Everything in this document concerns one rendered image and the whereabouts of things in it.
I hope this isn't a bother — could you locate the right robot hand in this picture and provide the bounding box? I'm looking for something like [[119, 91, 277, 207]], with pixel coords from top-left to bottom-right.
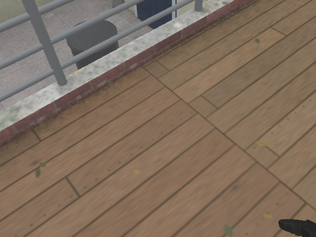
[[278, 219, 316, 237]]

